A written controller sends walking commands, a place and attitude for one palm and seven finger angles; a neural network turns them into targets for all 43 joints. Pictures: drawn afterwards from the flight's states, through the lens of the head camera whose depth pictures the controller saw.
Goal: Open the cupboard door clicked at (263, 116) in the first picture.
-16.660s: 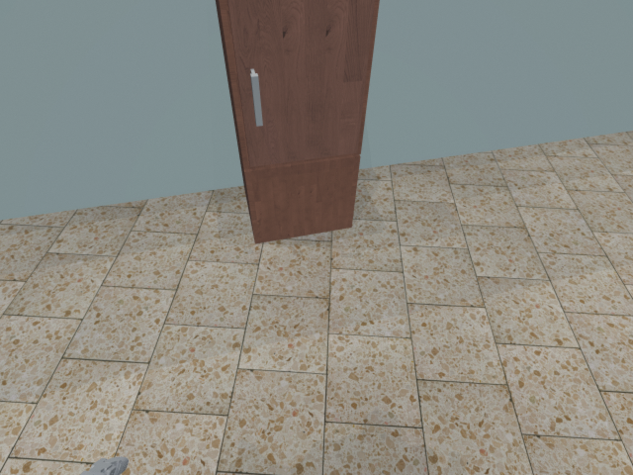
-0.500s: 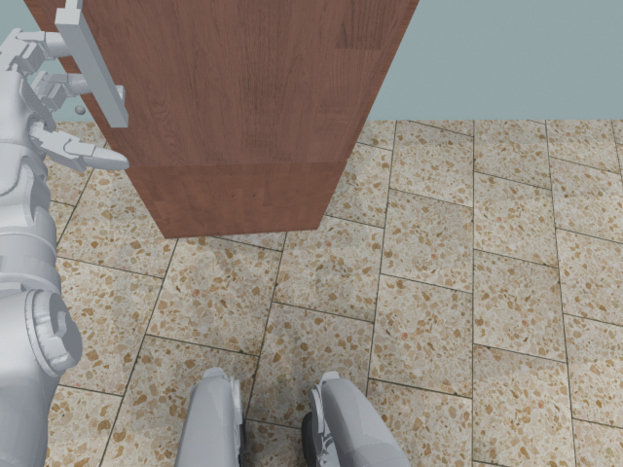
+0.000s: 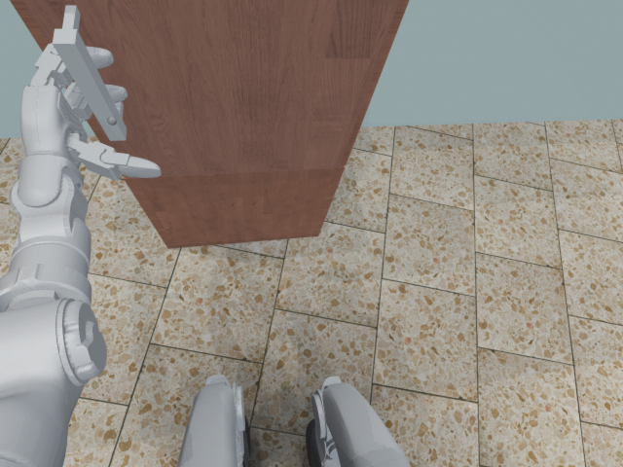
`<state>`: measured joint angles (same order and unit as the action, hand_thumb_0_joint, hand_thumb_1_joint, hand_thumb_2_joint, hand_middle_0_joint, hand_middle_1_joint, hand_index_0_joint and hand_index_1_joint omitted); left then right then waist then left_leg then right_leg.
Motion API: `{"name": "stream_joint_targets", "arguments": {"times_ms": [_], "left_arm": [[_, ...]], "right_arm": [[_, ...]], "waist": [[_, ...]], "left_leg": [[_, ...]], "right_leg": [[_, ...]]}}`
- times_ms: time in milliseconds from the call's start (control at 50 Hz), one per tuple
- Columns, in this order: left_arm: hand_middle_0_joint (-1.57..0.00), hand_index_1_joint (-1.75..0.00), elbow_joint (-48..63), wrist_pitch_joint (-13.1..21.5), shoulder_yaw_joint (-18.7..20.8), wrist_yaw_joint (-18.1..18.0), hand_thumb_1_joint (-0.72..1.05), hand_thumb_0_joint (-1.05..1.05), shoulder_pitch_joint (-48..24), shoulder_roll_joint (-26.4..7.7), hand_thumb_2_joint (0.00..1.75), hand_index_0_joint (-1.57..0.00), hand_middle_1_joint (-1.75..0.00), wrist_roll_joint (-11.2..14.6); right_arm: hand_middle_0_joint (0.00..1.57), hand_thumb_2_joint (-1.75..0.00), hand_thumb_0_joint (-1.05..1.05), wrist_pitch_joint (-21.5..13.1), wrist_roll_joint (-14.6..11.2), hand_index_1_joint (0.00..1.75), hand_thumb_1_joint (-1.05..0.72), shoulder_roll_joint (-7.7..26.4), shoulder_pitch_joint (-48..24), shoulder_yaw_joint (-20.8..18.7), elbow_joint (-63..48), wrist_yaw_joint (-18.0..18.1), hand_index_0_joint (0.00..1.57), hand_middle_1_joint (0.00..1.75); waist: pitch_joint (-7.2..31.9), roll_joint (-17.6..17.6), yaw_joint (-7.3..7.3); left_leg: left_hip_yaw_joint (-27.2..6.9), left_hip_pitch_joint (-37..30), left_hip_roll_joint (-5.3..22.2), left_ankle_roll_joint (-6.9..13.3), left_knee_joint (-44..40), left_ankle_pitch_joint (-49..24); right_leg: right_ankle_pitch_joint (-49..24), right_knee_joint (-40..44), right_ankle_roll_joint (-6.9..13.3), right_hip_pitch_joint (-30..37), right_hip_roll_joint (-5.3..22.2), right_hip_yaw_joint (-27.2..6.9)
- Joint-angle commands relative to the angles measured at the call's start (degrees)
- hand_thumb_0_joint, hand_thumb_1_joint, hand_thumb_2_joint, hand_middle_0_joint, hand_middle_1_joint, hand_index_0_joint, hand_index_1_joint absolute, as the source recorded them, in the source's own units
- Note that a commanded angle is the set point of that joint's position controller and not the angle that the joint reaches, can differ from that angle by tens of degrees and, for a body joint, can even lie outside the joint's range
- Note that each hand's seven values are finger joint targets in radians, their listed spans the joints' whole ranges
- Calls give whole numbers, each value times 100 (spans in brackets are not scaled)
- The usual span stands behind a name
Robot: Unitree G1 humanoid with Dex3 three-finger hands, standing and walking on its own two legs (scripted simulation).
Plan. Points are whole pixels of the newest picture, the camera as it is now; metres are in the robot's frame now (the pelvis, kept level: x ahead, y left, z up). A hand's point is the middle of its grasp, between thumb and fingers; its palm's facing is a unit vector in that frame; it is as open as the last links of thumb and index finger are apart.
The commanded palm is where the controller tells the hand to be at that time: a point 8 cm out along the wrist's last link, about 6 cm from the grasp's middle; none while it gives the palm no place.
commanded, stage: slide the fingers in behind the handle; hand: left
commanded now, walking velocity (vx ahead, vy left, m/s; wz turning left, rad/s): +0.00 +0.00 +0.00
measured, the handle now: (97, 80) +0.58 +0.22 +0.05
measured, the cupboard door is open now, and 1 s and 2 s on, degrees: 0 1 24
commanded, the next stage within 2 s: close the thumb around the handle in 0.48 s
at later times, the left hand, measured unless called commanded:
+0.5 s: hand (121, 122) +0.52 +0.19 +0.05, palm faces +0.09 -1.00 -0.02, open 14.1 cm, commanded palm +0.50 +0.21 +0.04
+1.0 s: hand (119, 124) +0.52 +0.19 +0.05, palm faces +0.08 -1.00 -0.02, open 9.3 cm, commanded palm +0.49 +0.22 +0.04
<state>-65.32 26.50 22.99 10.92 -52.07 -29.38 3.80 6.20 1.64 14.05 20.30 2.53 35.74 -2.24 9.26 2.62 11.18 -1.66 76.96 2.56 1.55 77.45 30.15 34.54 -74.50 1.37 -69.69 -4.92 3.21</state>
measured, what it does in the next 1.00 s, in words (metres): stands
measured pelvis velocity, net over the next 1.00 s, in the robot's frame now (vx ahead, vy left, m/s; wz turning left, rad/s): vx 0.01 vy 0.00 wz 0.01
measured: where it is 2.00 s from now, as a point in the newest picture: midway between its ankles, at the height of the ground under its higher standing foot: outside the picture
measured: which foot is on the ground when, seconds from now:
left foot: down 0.00-1.00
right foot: down 0.00-1.00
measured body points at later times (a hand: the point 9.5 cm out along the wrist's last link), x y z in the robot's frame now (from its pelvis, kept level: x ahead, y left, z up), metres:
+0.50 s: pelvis +0.00 +0.00 +0.00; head +0.16 +0.03 +0.42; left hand +0.51 +0.24 +0.05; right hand +0.01 -0.27 -0.11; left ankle +0.04 +0.10 -0.60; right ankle +0.00 -0.11 -0.60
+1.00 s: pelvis +0.01 +0.00 +0.01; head +0.17 +0.03 +0.43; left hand +0.51 +0.24 +0.05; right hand +0.03 -0.26 -0.11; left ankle +0.04 +0.10 -0.60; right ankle +0.00 -0.11 -0.60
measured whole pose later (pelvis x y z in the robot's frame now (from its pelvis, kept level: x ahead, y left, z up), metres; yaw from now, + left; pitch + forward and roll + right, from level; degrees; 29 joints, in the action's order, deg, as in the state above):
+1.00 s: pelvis +0.01 +0.00 +0.01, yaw +1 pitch +29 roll -4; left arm -65.2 28.5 21.1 8.2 -49.7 -26.3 4.6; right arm 6.5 1.8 14.2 19.0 1.4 36.4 -2.5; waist 9.7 2.4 10.3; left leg -1.7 74.5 2.2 1.2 75.9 30.4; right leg 35.0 -73.3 1.7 -67.3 -4.7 3.1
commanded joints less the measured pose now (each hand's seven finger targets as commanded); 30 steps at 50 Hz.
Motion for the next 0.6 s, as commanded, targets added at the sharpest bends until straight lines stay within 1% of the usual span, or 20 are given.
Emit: {"name": "stream_joint_targets", "arguments": {"times_ms": [0, 40, 60, 80, 120, 160, 200, 260, 280, 300, 320, 340, 360, 380, 400, 440, 480, 500, 560, 580], "left_arm": [[-30, -120, 1087, 261, -93, -29, -50, 0, -2346, -949, 30, -30, -120, 92], [-30, -120, 1178, 324, -80, -109, -50, 0, -2534, -914, 30, -30, -120, 100], [-30, -120, 1254, 377, -103, -151, -50, 0, -2614, -902, 30, -30, -120, 87], [-30, -120, 1176, 407, -16, -211, -50, 0, -2583, -979, 30, -30, -120, 62], [-30, -120, 1196, 507, -60, -290, -50, 0, -2657, -978, 30, -30, -120, -44], [-30, -120, 1062, 526, -184, -305, -50, 0, -2719, -938, 30, -30, -120, -119], [-30, -120, 1029, 527, -200, -289, -50, 0, -2770, -964, 30, -30, -120, -132], [-30, -120, 976, 508, -196, -230, -50, 0, -2872, -1011, 30, -30, -120, -104], [-30, -120, 1071, 503, -211, -205, -50, 0, -2860, -935, 30, -30, -120, -59], [-30, -120, 1086, 498, -127, -188, -50, 0, -2737, -1039, 30, -30, -120, -63], [-30, -120, 1180, 528, -133, -172, -50, 0, -2718, -1009, 30, -30, -120, -31], [-30, -120, 1164, 500, -271, -157, -50, 0, -2629, -789, 30, -30, -120, -5], [-30, -120, 1210, 492, -263, -157, -50, 0, -2674, -808, 30, -30, -120, 2], [-30, -120, 1230, 485, -296, -166, -50, 0, -2659, -766, 30, -30, -120, 8], [-30, -120, 1274, 470, -296, -190, -50, 0, -2638, -729, 30, -30, -120, 33], [-30, -120, 1301, 497, -245, -217, -50, 0, -2545, -787, 30, -30, -120, 13], [-30, -120, 1242, 499, -191, -247, -50, 0, -2540, -878, 30, -30, -120, -10], [-30, -120, 1178, 483, -262, -251, -50, 0, -2532, -787, 30, -30, -120, -5], [-30, -120, 1128, 534, -179, -228, -50, 0, -2581, -908, 30, -30, -120, -15], [-30, -121, 1243, 565, -202, -222, -44, 0, -2614, -882, 32, -30, -121, -17]], "right_arm": [[20, -90, 0, -15, 13, 30, -90, 1158, 1029, -442, -226, 67, 20, 30], [20, -90, 0, -31, 25, 30, -90, 1145, 1029, -447, -200, 71, 20, 30], [20, -90, 0, -39, 34, 30, -90, 1135, 1010, -452, -181, 75, 20, 30], [20, -90, 0, -42, 42, 30, -90, 1143, 1017, -451, -173, 72, 20, 30], [20, -90, 0, -70, 73, 30, -90, 1129, 1041, -458, -140, 51, 20, 30], [20, -90, 0, -50, 77, 30, -90, 1142, 1010, -440, -116, 47, 20, 30], [20, -90, 0, -52, 71, 30, -90, 1149, 1001, -441, -115, 45, 20, 30], [20, -90, 0, -47, 67, 30, -90, 1172, 988, -437, -115, 68, 20, 30], [20, -90, 0, -56, 66, 30, -90, 1161, 992, -445, -134, 68, 20, 30], [20, -90, 0, -49, 63, 30, -90, 1173, 1000, -454, -136, 75, 20, 30], [20, -90, 0, -48, 70, 30, -90, 1178, 1015, -456, -149, 69, 20, 30], [20, -90, 0, -34, 56, 30, -90, 1151, 981, -462, -151, 54, 20, 30], [20, -90, 0, -23, 59, 30, -90, 1160, 983, -465, -125, 51, 20, 30], [20, -90, 0, -21, 59, 30, -90, 1151, 982, -471, -135, 49, 20, 30], [20, -90, 0, -24, 54, 30, -90, 1146, 983, -478, -141, 46, 20, 30], [20, -90, 0, -18, 51, 30, -90, 1142, 985, -472, -155, 35, 20, 30], [20, -90, 0, -8, 51, 30, -90, 1139, 979, -472, -116, 39, 20, 30], [20, -90, 0, -11, 45, 30, -90, 1118, 975, -460, -127, 37, 20, 30], [20, -90, 0, -18, 52, 30, -90, 1131, 987, -455, -102, 48, 20, 30], [20, -90, 0, -23, 62, 30, -90, 1124, 992, -460, -114, 46, 20, 30]], "waist": [[2911, 730, 108], [3000, 778, 112], [3039, 898, 104], [2996, 830, 83], [3054, 953, 101], [2886, 915, 182], [2866, 911, 182], [2971, 990, 206], [3118, 975, 187], [3210, 1057, 116], [3360, 1206, 70], [3343, 1221, 92], [3321, 1074, 112], [3259, 1098, 108], [3251, 993, 130], [3294, 1060, 60], [3165, 868, 91], [3030, 760, 144], [3012, 830, 117], [3110, 917, 107]], "left_leg": [[-381, -3264, -26, 65, -690, -2198], [-402, -3348, -29, 59, -674, -2244], [-404, -3407, -29, 46, -664, -2266], [-422, -3374, -31, 38, -672, -2217], [-425, -3453, -33, 49, -617, -2337], [-429, -3351, -24, 49, -611, -2187], [-409, -3286, -37, 56, -621, -2033], [-433, -3336, -36, 56, -606, -2076], [-413, -3365, -50, 69, -587, -2144], [-429, -3470, -39, 44, -614, -2243], [-461, -3674, -37, 30, -625, -2450], [-452, -3768, -39, 21, -621, -2544], [-483, -3735, -17, 18, -629, -2484], [-469, -3730, -23, 20, -649, -2452], [-437, -3683, -33, 42, -645, -2462], [-438, -3713, -38, 25, -663, -2541], [-386, -3491, -47, 55, -621, -2403], [-356, -3330, -62, 75, -633, -2302], [-369, -3321, -65, 65, -625, -2330], [-375, -3435, -62, 60, -627, -2449]], "right_leg": [[-1968, 1035, 10, 600, 41, -124], [-1970, 1003, 19, 538, 48, -113], [-1959, 996, 29, 496, 52, -121], [-1881, 989, 34, 477, 46, -107], [-1957, 937, 48, 392, 45, -124], [-1832, 964, 40, 301, 47, -123], [-1731, 997, 42, 350, 45, -137], [-1760, 972, 49, 329, 51, -139], [-1843, 969, 40, 426, 54, -147], [-1898, 947, 58, 459, 55, -129], [-1994, 899, 80, 413, 57, -121], [-2063, 931, 73, 362, 58, -108], [-2004, 928, 60, 373, 53, -85], [-1986, 958, 59, 384, 50, -89], [-2069, 993, 46, 483, 49, -107], [-2124, 968, 56, 516, 47, -108], [-2137, 1009, 35, 620, 42, -154], [-2136, 1044, 19, 697, 36, -167], [-2143, 1004, 34, 675, 40, -164], [-2212, 984, 42, 668, 42, -159]]}}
